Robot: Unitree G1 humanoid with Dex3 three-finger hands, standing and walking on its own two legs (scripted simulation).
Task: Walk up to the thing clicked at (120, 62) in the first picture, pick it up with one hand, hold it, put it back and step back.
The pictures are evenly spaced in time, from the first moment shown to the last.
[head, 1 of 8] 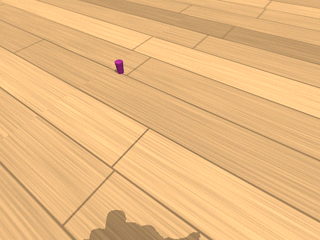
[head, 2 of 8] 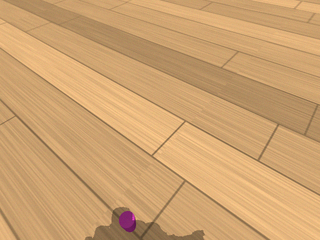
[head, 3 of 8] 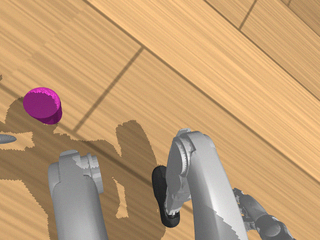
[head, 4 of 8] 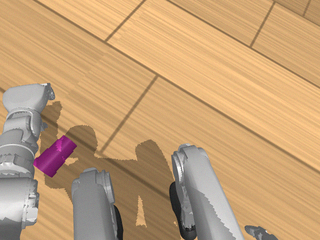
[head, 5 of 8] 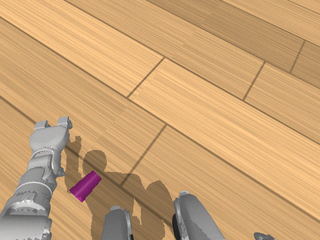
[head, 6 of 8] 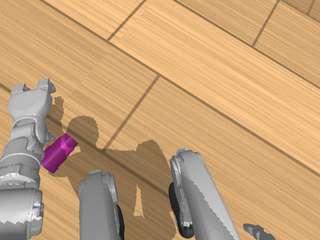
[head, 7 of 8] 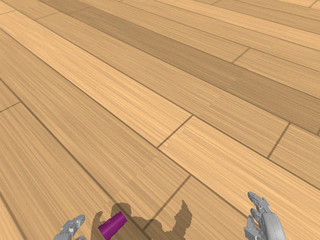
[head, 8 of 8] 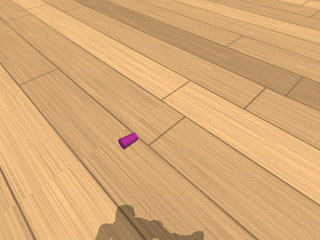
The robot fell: no
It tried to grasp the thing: yes
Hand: left
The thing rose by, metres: 0.01
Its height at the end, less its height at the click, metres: -0.03
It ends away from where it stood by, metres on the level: 0.10
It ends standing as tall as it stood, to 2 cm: no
